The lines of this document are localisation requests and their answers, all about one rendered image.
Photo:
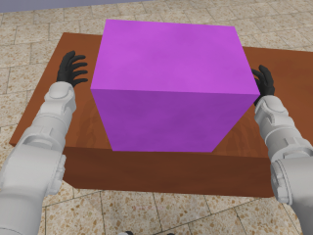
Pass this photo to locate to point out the right robot hand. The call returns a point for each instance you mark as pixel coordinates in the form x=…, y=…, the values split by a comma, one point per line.
x=265, y=83

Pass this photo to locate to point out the robot right upper arm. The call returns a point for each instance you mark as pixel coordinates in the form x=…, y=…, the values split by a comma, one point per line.
x=292, y=183

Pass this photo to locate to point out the left robot hand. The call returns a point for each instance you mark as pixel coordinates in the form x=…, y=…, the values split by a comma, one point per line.
x=66, y=71

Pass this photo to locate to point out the robot right forearm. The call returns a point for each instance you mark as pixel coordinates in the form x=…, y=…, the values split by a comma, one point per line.
x=278, y=131

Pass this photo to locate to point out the robot left forearm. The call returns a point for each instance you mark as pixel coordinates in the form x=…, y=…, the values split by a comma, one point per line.
x=50, y=126

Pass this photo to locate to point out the robot left upper arm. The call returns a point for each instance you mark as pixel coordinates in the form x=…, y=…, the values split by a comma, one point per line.
x=34, y=173

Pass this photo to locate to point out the pedestal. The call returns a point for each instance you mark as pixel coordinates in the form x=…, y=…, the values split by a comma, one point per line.
x=239, y=166

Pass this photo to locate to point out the carton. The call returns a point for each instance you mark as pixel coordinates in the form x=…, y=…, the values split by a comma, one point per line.
x=170, y=87

